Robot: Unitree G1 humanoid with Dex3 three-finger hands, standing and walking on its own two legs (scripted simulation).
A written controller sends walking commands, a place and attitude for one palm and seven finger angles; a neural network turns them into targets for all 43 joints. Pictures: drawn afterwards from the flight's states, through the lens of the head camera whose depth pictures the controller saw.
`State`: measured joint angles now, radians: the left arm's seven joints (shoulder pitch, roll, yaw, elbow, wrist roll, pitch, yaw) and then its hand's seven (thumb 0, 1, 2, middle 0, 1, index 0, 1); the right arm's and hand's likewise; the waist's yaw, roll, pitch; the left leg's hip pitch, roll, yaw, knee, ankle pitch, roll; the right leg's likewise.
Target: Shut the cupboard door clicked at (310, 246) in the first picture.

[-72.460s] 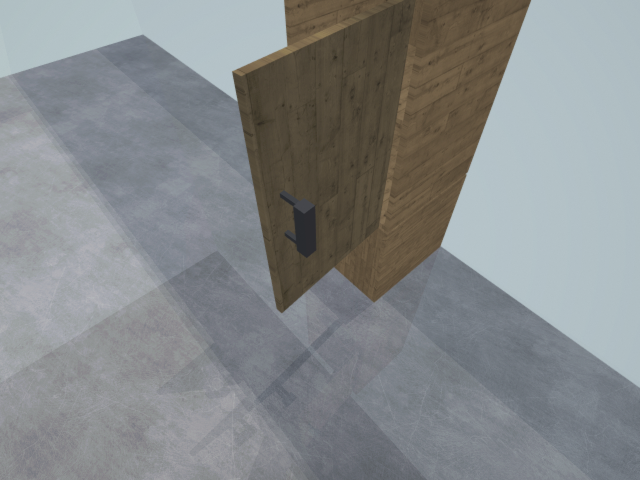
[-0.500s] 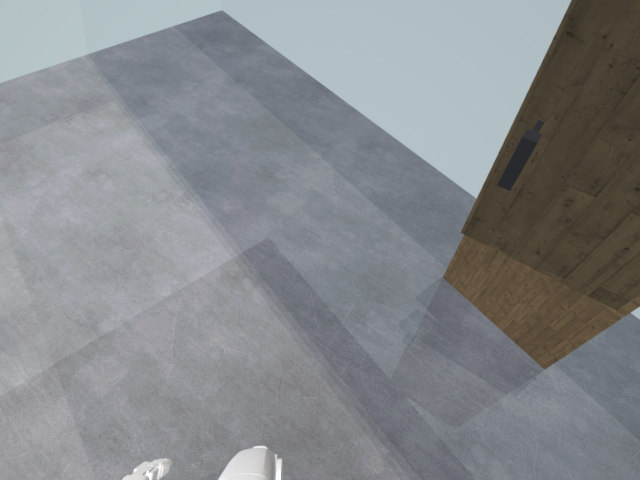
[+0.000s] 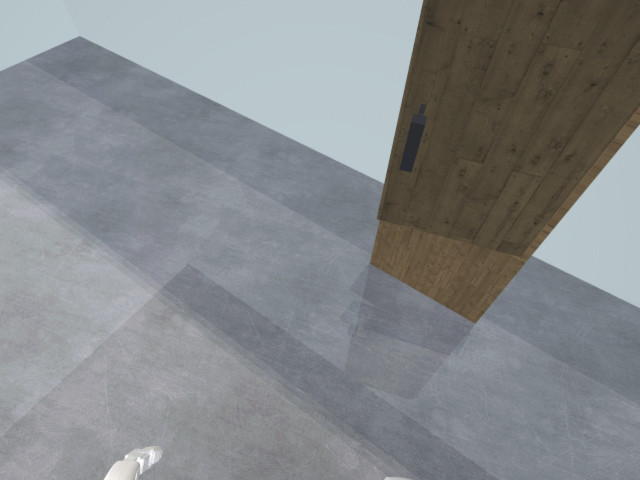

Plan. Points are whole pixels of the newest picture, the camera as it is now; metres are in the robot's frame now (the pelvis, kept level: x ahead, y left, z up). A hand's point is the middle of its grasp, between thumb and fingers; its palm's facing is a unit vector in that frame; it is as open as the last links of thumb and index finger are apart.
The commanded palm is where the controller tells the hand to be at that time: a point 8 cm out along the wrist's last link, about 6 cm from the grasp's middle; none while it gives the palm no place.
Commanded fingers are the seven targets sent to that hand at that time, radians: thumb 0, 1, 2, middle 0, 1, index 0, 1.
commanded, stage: turn to face it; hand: left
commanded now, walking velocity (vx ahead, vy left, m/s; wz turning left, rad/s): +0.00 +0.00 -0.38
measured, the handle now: (414, 137) +0.73 -0.16 -0.03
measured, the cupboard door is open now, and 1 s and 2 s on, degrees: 16 16 16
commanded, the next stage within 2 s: take the last steps up to it in 0.36 s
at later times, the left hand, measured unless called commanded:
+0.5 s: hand out of the picture +0.12 +0.19 -0.18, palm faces -0.14 -0.97 -0.18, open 7.4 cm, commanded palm none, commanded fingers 0.00 0.90 0.90 -0.20 -0.30 -0.20 -0.30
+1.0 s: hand (256, 451) +0.18 +0.10 -0.17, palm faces -0.25 -0.95 -0.17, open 7.4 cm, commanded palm none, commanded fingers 0.00 0.90 0.90 -0.20 -0.30 -0.20 -0.30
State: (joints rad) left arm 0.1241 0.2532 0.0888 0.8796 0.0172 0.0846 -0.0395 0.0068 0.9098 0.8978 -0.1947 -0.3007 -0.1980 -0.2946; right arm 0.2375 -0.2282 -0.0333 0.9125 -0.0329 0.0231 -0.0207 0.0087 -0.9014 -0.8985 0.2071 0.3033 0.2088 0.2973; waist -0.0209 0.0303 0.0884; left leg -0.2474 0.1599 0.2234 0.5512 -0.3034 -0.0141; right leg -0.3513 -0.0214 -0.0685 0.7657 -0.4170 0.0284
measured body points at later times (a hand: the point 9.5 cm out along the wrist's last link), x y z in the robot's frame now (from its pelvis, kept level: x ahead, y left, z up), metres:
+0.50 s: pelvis +0.03 +0.01 +0.00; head +0.06 +0.03 +0.44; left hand +0.13 +0.24 -0.16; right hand +0.05 -0.25 -0.13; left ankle +0.05 +0.10 -0.74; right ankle -0.04 -0.12 -0.69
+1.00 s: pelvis +0.10 -0.06 +0.00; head +0.13 -0.06 +0.45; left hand +0.19 +0.15 -0.16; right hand +0.04 -0.33 -0.14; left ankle +0.15 +0.04 -0.70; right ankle +0.01 -0.15 -0.74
